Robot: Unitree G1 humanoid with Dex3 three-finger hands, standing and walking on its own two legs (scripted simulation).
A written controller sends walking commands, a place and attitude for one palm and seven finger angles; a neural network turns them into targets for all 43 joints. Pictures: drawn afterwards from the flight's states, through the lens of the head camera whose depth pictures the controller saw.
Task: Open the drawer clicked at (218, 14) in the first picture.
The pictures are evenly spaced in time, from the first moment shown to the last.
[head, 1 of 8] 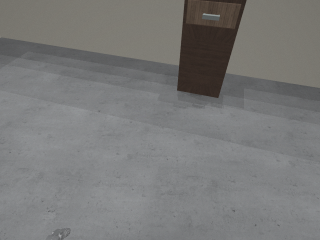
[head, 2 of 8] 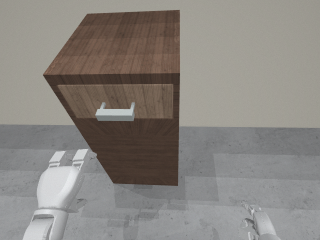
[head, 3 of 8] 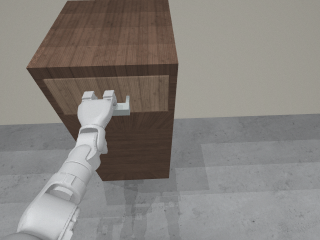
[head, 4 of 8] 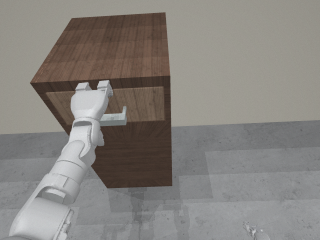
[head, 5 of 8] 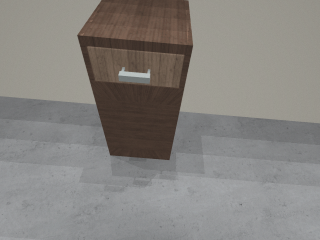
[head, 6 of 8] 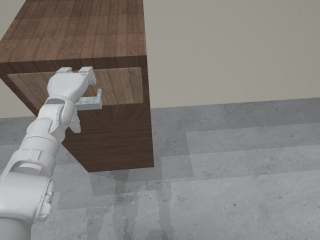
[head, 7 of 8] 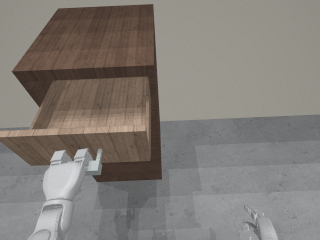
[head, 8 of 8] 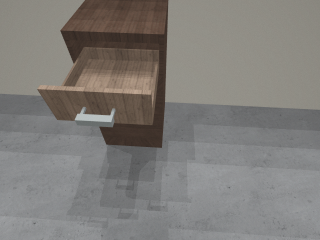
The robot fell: no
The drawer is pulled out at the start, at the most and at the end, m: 0.00 0.30 0.30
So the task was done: yes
